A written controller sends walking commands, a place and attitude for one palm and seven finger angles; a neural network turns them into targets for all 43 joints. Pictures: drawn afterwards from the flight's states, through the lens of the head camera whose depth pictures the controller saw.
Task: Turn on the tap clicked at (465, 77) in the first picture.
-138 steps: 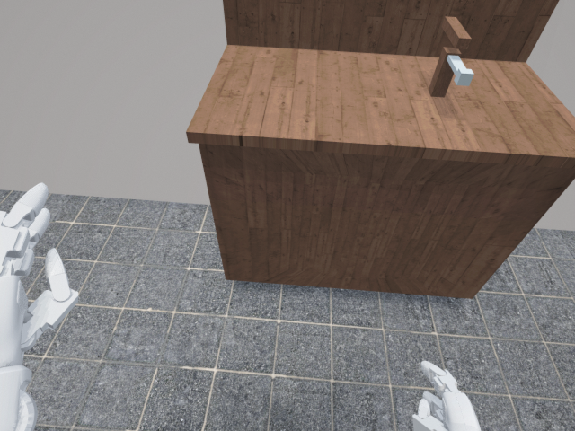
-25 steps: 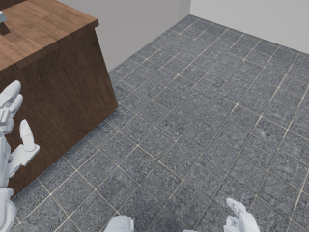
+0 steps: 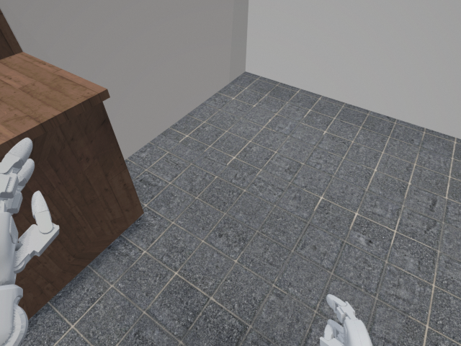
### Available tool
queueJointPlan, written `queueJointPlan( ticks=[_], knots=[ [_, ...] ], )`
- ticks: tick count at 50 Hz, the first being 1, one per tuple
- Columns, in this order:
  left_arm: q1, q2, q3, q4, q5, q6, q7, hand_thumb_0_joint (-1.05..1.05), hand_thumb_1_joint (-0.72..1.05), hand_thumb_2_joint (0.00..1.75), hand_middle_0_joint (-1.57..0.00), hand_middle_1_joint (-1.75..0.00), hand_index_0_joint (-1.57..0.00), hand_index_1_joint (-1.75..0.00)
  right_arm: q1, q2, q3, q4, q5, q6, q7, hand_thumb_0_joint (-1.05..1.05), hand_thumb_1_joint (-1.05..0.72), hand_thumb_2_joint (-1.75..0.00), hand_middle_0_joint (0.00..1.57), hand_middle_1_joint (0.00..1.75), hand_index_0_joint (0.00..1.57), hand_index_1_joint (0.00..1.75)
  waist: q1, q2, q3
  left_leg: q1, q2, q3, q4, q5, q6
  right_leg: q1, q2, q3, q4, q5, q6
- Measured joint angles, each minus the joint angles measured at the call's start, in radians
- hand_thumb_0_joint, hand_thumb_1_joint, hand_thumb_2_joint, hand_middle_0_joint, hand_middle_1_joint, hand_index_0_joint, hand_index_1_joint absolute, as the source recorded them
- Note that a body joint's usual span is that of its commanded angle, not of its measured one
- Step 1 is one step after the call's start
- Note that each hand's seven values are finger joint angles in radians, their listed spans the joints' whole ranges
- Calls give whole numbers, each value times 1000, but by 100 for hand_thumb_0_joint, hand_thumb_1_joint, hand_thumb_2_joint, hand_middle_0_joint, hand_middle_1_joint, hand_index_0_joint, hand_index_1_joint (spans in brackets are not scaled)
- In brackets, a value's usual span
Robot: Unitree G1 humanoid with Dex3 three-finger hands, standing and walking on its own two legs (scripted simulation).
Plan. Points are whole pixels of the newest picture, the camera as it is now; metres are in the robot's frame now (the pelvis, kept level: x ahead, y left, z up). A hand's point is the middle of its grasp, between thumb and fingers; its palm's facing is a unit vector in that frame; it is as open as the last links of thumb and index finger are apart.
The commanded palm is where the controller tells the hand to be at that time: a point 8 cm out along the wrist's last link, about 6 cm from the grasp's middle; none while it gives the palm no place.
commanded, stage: walk to a spot facing it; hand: left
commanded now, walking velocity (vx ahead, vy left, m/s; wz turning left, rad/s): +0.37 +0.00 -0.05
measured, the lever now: out of the picture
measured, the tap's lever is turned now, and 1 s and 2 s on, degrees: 0 0 0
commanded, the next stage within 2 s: turn to face it in 0.42 s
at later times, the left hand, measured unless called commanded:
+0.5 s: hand (132, 150) +0.36 +0.17 +0.19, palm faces +0.43 -0.76 -0.48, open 7.4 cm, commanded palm +0.29 +0.23 +0.18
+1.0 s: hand (137, 153) +0.36 +0.17 +0.18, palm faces +0.70 -0.56 -0.45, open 7.4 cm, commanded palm +0.30 +0.19 +0.18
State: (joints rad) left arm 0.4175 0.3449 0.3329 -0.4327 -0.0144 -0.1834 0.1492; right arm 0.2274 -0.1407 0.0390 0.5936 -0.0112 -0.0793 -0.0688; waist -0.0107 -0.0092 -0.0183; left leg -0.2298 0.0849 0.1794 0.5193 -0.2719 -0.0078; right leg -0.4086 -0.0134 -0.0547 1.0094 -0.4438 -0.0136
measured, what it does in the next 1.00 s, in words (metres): walks ahead, turning left: right foot, then left foot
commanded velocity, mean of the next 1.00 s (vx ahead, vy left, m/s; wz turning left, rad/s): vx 0.12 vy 0.00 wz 0.49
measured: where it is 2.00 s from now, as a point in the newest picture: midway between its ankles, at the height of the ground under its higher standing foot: outside the picture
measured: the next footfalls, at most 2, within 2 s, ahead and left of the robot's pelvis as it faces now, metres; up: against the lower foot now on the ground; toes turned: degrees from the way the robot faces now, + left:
right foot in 0.16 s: +0.14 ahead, -0.15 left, +0.00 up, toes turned -10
left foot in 0.58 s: +0.29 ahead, +0.07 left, +0.00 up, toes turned +17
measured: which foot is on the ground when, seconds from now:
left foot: down 0.00-0.16, up 0.18-0.56, down 0.58-0.92, up 0.94-1.00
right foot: up 0.00-0.14, down 0.16-0.58, up 0.60-0.88, down 0.90-1.00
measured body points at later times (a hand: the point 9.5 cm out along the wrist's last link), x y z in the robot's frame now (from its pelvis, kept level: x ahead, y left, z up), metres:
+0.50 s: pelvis +0.16 -0.07 +0.00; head +0.22 -0.06 +0.45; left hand +0.33 +0.21 +0.21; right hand +0.33 -0.33 -0.09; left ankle +0.23 +0.07 -0.70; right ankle +0.10 -0.14 -0.73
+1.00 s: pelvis +0.25 -0.13 -0.01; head +0.29 -0.14 +0.44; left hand +0.31 +0.19 +0.21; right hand +0.49 -0.26 -0.12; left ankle +0.22 +0.01 -0.67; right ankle +0.30 -0.23 -0.73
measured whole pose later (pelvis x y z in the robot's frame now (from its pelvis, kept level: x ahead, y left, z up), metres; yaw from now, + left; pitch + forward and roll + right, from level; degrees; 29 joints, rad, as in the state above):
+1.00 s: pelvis +0.25 -0.13 -0.01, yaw +21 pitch -1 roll +1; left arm 0.44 0.34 0.37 -0.53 -0.04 -0.16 0.14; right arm 0.18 -0.19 0.01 0.64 0.01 -0.07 -0.05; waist 0.05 0.05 0.08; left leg -0.52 0.03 -0.02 1.05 -0.47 -0.05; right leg -0.29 -0.10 -0.16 0.64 -0.33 -0.01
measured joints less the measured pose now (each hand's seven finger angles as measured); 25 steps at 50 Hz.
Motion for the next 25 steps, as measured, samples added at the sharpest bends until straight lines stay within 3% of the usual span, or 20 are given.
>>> queueJointPlan(
  ticks=[4, 7, 9, 11, 13, 15, 18, 25],
  knots=[
    [48, 23, 22, -77, -2, -18, 2, 1, 89, 90, -21, -30, -21, -30, 8, 29, 23, -5, 1, -10, 14, 2, -91, -90, 21, 30, 20, 30, 15, 36, 37, 40, 43, 3, -29, -13, -36, -22, -50, -54, -197, 58, 19],
    [61, 45, 46, -76, -4, -26, 4, 1, 89, 90, -21, -30, -21, -30, 21, 28, 20, -4, 5, -4, 15, 1, -90, -90, 21, 30, 21, 30, 18, 63, 55, 39, 77, -13, 37, -72, -57, 37, -53, -98, -378, 118, 25],
    [35, 48, 46, -61, 0, -22, 5, 1, 89, 90, -21, -30, -21, -30, 14, 11, 7, 12, 12, 10, 14, 1, -90, -90, 21, 30, 21, 30, 18, 80, 70, -21, 95, -52, 209, -154, -23, 45, -43, -120, -373, 181, -9],
    [1, 17, 26, -39, -1, -12, 0, 1, 89, 90, -21, -30, -21, -30, -13, -22, -11, 55, 16, 32, 14, 2, -90, -90, 21, 30, 21, 30, 17, 83, 89, -121, 55, -114, 470, -202, -8, 50, -47, -136, -325, 134, -38],
    [-1, -12, 14, -28, -4, -10, -7, 1, 89, 90, -21, -30, -21, -30, -31, -54, -27, 84, 18, 48, 16, 2, -91, -90, 21, 30, 21, 30, 17, 67, 97, -206, 17, -128, 651, -177, -10, 79, -50, -139, -344, 108, -46],
    [29, -25, 14, -34, -2, -16, -9, 1, 89, 90, -21, -30, -21, -30, -42, -79, -43, 87, 18, 61, 15, 2, -91, -90, 21, 30, 20, 30, 4, 50, 102, -276, 1, -122, 730, -132, -18, 117, -49, -146, -393, 113, -42],
    [74, -14, 17, -72, 4, -28, -4, 1, 89, 90, -21, -30, -22, -30, -43, -105, -68, 65, 15, 65, 11, 2, -91, -90, 21, 30, 20, 30, -16, 18, 114, -340, -1, -97, 678, -77, -24, 178, -52, -166, -471, 121, -46],
    [117, 55, 66, -217, 3, -67, 29, 1, 89, 90, -22, -30, -22, -30, -22, -120, -106, -19, 9, 57, 3, 2, -91, -90, 20, 30, 20, 29, -11, -60, 136, -283, -6, 11, 227, -25, -11, 267, -84, -206, -497, 55, -26]
  ],
)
